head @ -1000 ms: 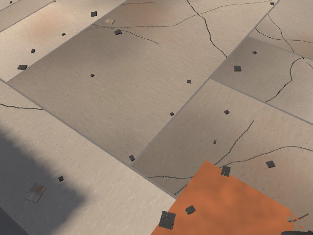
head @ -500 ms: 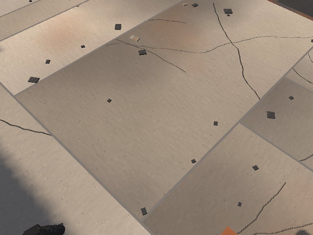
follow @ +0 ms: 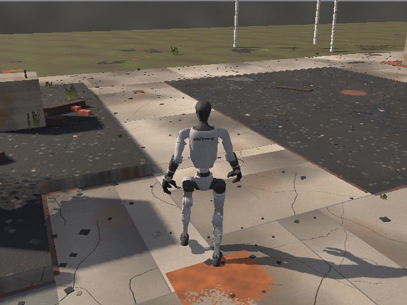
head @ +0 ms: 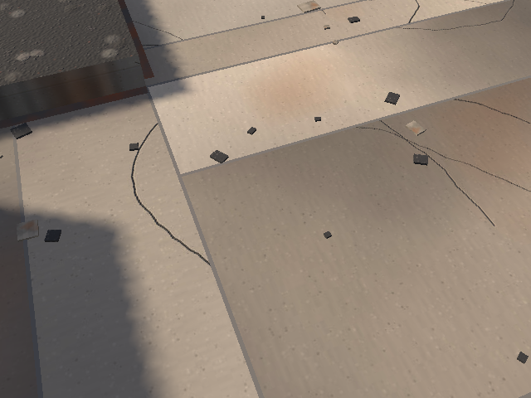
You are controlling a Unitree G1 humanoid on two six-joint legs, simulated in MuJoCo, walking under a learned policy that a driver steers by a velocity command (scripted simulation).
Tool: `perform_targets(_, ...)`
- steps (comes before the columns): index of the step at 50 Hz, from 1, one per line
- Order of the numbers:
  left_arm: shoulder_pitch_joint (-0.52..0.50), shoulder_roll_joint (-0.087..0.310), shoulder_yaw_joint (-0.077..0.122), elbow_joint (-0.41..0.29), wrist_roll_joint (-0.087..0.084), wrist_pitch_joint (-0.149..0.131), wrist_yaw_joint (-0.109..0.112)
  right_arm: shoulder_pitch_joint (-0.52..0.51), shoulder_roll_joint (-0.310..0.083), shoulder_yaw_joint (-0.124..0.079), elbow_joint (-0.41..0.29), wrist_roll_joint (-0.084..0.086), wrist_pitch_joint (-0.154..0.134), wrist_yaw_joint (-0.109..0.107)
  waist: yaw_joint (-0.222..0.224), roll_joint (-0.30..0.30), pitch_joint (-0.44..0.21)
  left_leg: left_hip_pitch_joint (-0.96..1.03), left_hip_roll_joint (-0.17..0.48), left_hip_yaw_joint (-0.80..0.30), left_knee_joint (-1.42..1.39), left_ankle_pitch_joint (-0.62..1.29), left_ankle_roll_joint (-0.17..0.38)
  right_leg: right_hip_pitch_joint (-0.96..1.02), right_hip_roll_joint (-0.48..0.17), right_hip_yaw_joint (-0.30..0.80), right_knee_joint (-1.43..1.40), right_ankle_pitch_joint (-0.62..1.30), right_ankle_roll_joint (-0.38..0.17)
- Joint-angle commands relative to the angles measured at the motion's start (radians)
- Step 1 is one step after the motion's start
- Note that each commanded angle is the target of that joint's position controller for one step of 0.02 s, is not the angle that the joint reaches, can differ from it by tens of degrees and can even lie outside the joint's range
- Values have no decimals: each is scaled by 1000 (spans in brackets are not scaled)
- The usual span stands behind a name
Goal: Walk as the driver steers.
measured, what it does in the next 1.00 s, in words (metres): walks ahead, turning left: left foot, then right foot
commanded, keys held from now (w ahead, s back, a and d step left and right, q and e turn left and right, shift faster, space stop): w+q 0.14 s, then q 0.60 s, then no key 0.26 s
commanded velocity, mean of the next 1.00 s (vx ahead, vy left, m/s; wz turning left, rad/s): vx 0.19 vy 0.00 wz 0.53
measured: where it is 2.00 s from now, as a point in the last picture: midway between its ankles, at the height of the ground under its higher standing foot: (210, 394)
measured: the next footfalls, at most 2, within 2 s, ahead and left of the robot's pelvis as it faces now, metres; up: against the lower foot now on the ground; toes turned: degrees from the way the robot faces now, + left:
left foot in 0.20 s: +0.28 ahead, +0.15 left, +0.00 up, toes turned +10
right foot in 0.68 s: +0.42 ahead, -0.02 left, +0.00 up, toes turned +31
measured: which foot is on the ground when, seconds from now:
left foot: up 0.00-0.18, down 0.20-0.68, up 0.70-1.00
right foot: down 0.00-0.22, up 0.24-0.66, down 0.68-1.00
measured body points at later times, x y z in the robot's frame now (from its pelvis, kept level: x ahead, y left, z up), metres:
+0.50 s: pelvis +0.22 +0.07 +0.00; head +0.27 +0.10 +0.44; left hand +0.32 +0.38 -0.11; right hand +0.43 -0.18 -0.09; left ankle +0.24 +0.14 -0.74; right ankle +0.36 -0.08 -0.68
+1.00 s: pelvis +0.29 +0.06 +0.00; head +0.33 +0.07 +0.44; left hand +0.26 +0.36 -0.11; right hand +0.57 -0.09 -0.11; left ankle +0.21 +0.17 -0.72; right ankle +0.39 -0.04 -0.74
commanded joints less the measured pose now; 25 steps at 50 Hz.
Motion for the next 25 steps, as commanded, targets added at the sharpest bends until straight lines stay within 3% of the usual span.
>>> perform_targets(1, -73, 164, 36, -65, -6, -12, 6, -72, -12, 7, -81, -1, -22, 19, -5, -100, 8, 20, 6, 28, -149, 150, 10, -8, -261, 76, -111, 321, -140)
perform_targets(4, -29, 190, 43, -35, -20, 2, 8, -152, -11, 9, -117, 3, -22, 36, 15, -100, 30, 31, -9, 64, -248, 144, 36, 61, -287, 32, -94, 347, -121)
perform_targets(6, -20, 208, 49, -23, -30, 14, 10, -171, -28, 2, -139, 2, -20, 44, 3, -108, 30, 53, -32, 93, -287, 65, 67, 119, -306, 3, -43, 472, -103)
perform_targets(8, -34, 239, 58, -27, -37, 29, 18, -104, -69, -20, -137, -9, -12, 45, -55, -141, -24, 184, -103, 152, -307, -36, 107, 144, -299, -39, 124, 832, -76)
perform_targets(9, -50, 240, 57, -33, -41, 38, 24, 29, -111, -45, -105, -14, -10, 41, -132, -130, -94, 357, -150, 171, -362, 7, 136, 105, -271, -66, 310, 932, -49)
perform_targets(10, -46, 213, 46, -44, -36, 35, 29, 186, -169, -75, -67, -16, -4, 24, -211, -87, -176, 625, -145, 114, -418, 153, 174, -58, -225, -80, 559, 798, 1)
perform_targets(11, 52, 79, 3, -97, 24, 21, 18, 199, -294, -93, -70, -22, -2, 3, -114, 210, -289, 1034, 149, -331, -365, 476, 332, -510, -71, -67, 956, -156, 77)
perform_targets(12, 47, 122, -8, -101, 16, -3, 6, 195, -268, -81, -125, -23, -12, 7, -148, 179, -527, 1121, 300, -697, -483, 471, 483, -610, 22, 164, 1186, -464, 93)
perform_targets(13, -56, 193, 13, -116, -20, -9, -1, 154, -201, -60, -127, -26, -17, 14, -178, 57, -443, 1040, 249, -531, -495, 518, 425, -659, -45, 231, 1187, -382, 76)
perform_targets(14, -104, 177, 4, -134, -24, -11, 5, 113, -165, -51, -115, -14, -22, 14, -148, 7, -306, 899, 192, -398, -498, 528, 378, -673, -79, 208, 1110, -308, 66)
perform_targets(15, -108, 168, 5, -123, -7, -5, 17, 64, -143, -46, -114, -4, -20, 9, -111, -53, -210, 757, 145, -322, -517, 524, 336, -654, -110, 196, 1031, -256, 74)
perform_targets(16, -101, 182, 12, -121, 3, 9, 25, 25, -129, -40, -120, -9, -18, 4, -77, -36, -173, 638, 120, -283, -545, 532, 322, -590, -127, 199, 978, -220, 79)
perform_targets(17, -88, 182, 13, -118, 4, 24, 26, -2, -134, -39, -127, -23, -13, 1, -50, -18, -153, 546, 103, -267, -571, 544, 318, -531, -122, 196, 954, -200, 86)
perform_targets(19, -58, 149, 5, -108, 9, 43, 31, -17, -146, -44, -116, -30, -13, -6, -27, -4, -160, 460, 85, -228, -580, 621, 323, -479, -104, 181, 878, -173, 110)
perform_targets(22, -103, 122, -4, -119, 15, 55, 37, -9, -161, -49, -95, -19, 1, -25, -34, 9, -179, 434, 50, -202, -563, 601, 300, -470, -74, 182, 737, -80, 134)
perform_targets(25, -175, 115, -7, -138, 8, 65, 32, -7, -160, -49, -86, -11, 25, -42, -55, 35, -184, 428, 19, -225, -550, 426, 258, -445, -47, 196, 612, 20, 138)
